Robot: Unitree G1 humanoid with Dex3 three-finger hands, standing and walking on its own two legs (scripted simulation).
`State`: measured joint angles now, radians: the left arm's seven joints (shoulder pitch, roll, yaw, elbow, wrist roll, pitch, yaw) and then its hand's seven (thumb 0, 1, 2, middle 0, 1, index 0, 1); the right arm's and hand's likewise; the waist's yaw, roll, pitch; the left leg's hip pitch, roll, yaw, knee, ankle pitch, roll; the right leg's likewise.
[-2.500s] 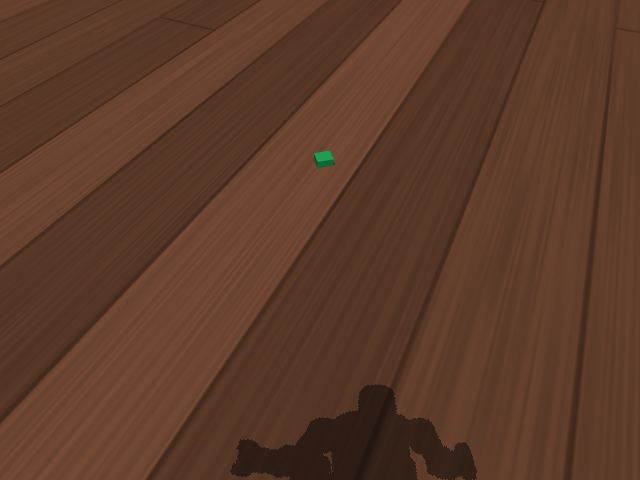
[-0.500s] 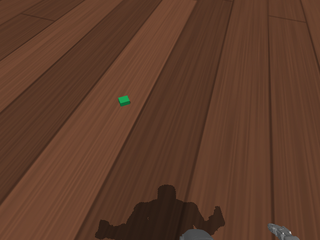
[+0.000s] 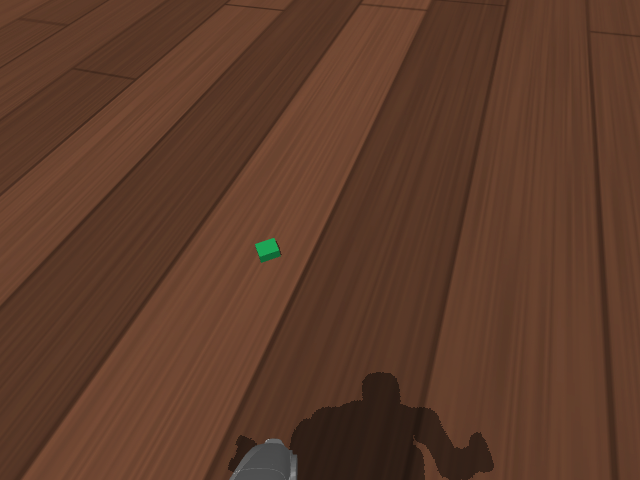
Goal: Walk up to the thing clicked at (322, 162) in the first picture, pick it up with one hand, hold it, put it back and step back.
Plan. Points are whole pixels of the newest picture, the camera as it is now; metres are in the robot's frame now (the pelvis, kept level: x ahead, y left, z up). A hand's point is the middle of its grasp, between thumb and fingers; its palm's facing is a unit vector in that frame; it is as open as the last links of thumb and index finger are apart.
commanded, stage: walk up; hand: left
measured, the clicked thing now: (267, 250) +0.98 +0.29 -0.75
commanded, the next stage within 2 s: none
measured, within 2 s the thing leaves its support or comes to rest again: neither
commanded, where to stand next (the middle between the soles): +0.58 +0.06 m, yaw -1 degrees
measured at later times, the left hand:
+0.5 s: hand (141, 379) +0.27 +0.31 -0.14, palm faces -0.08 -0.93 -0.36, open 7.4 cm
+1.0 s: hand (147, 312) +0.40 +0.35 -0.15, palm faces -0.03 -0.92 -0.39, open 7.4 cm
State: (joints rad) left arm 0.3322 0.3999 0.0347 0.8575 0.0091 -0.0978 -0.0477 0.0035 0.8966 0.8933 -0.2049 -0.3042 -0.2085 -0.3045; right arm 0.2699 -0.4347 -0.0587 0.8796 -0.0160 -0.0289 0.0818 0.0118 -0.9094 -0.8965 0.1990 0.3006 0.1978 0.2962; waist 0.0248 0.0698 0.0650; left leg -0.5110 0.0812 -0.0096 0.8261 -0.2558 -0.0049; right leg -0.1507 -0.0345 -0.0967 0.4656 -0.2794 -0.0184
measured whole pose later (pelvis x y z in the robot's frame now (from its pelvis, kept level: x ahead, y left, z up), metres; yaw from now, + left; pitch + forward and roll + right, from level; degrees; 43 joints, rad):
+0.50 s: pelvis +0.20 +0.04 +0.00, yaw +0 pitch -3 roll +1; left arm 0.27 0.42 0.04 0.90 0.01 -0.05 -0.07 0.01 0.90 0.89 -0.20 -0.30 -0.20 -0.30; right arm 0.34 -0.41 -0.05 0.83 -0.01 -0.07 0.06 0.01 -0.90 -0.90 0.20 0.30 0.20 0.30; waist -0.03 -0.02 0.08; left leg -0.13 0.01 0.10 0.48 -0.30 0.02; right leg -0.47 -0.10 -0.03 0.69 -0.21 -0.01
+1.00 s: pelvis +0.38 +0.06 -0.02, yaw +1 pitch -2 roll -1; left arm 0.37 0.45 0.04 0.87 0.02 -0.06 -0.04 0.00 0.90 0.89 -0.21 -0.30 -0.21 -0.30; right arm 0.27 -0.43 -0.07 0.88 -0.03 -0.04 0.08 0.01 -0.91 -0.90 0.20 0.30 0.20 0.30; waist 0.03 0.01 0.06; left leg -0.39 0.06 0.05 0.62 -0.20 0.01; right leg -0.18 -0.09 -0.06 0.64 -0.42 0.00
